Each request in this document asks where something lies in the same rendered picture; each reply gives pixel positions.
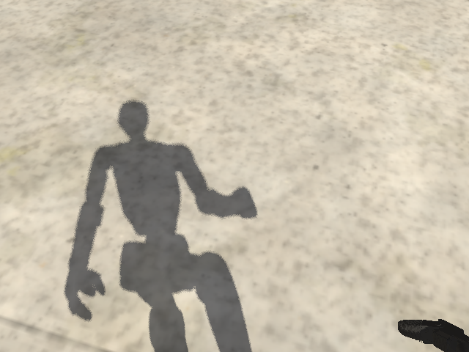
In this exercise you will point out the robot right hand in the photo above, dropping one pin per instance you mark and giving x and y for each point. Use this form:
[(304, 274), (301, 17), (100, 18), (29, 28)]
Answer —
[(442, 334)]

